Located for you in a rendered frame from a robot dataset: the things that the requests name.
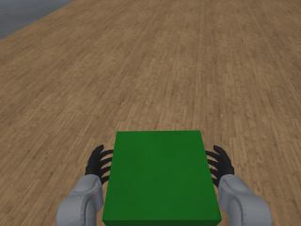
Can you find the robot left hand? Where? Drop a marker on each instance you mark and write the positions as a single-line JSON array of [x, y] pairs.
[[95, 163]]

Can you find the robot left forearm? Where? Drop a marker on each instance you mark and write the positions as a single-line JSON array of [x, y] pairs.
[[84, 202]]

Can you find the carton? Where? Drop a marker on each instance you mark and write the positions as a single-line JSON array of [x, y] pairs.
[[160, 178]]

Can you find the robot right forearm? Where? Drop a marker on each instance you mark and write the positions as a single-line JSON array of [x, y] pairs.
[[241, 204]]

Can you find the robot right hand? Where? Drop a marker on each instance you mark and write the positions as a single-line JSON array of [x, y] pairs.
[[223, 166]]

